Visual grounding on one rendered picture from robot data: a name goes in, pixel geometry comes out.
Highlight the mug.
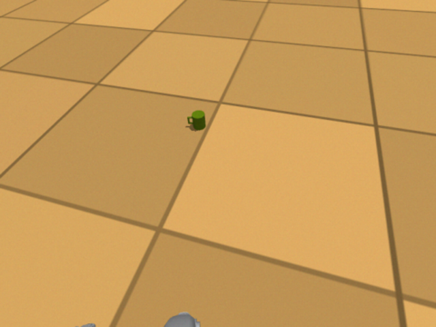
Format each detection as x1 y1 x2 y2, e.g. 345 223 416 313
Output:
187 110 206 130

